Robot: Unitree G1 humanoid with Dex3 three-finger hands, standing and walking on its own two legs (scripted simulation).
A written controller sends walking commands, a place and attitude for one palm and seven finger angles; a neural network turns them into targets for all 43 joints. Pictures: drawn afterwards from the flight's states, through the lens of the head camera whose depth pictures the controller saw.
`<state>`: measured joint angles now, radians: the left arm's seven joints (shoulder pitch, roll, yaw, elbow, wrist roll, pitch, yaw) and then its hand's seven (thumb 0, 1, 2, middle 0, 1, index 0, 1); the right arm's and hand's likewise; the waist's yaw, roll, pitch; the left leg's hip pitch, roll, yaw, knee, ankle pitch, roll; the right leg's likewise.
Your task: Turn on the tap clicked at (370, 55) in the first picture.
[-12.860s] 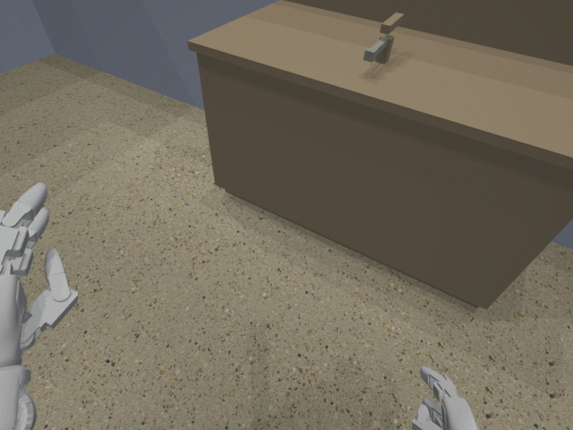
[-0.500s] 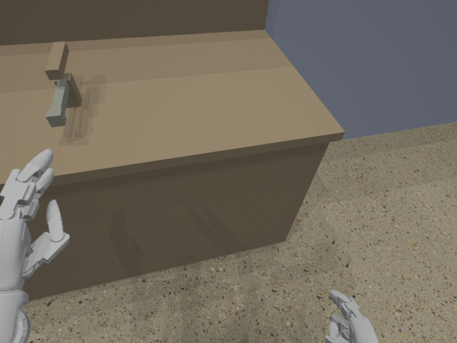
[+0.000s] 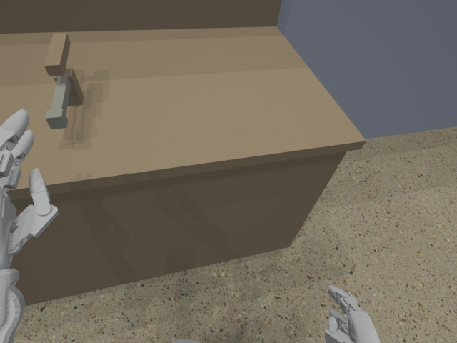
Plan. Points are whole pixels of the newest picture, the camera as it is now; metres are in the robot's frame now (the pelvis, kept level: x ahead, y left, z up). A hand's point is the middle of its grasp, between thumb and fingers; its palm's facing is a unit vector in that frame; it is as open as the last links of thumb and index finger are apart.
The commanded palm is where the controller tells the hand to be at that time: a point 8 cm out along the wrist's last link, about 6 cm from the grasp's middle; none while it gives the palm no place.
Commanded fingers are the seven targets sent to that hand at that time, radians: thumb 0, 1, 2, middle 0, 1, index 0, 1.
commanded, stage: shuffle to correct the standing spot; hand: left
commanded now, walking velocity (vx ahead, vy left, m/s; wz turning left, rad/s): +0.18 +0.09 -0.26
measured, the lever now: (57, 119) +0.46 +0.39 +0.09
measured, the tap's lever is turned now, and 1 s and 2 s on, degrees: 0 0 0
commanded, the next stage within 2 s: come to a stop and stand still in 0.70 s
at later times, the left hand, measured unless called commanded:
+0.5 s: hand (41, 169) +0.27 +0.28 +0.18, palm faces +0.35 -0.83 -0.44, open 7.4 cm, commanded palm +0.22 +0.32 +0.19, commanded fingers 0.00 0.90 0.90 -0.20 -0.30 -0.20 -0.30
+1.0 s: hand (50, 116) +0.36 +0.31 +0.19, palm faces +0.39 -0.80 -0.46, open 7.4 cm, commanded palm +0.31 +0.35 +0.19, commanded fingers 0.00 0.90 0.90 -0.20 -0.30 -0.20 -0.30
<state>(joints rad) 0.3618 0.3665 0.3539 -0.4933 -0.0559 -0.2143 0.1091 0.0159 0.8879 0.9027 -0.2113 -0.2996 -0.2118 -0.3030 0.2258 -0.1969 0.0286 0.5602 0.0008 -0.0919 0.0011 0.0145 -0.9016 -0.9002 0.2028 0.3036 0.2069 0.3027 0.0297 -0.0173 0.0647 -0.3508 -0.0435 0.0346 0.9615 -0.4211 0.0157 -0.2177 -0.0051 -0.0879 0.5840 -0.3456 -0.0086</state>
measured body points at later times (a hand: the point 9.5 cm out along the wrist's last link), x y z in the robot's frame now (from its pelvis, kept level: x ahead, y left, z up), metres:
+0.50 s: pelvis +0.05 +0.05 +0.01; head +0.07 +0.04 +0.46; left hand +0.25 +0.32 +0.21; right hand +0.18 -0.18 -0.10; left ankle +0.05 +0.15 -0.66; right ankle +0.05 -0.05 -0.72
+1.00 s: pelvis +0.14 +0.07 +0.00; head +0.15 +0.05 +0.45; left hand +0.33 +0.35 +0.22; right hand +0.31 -0.13 -0.09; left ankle +0.14 +0.20 -0.71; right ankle +0.16 +0.00 -0.72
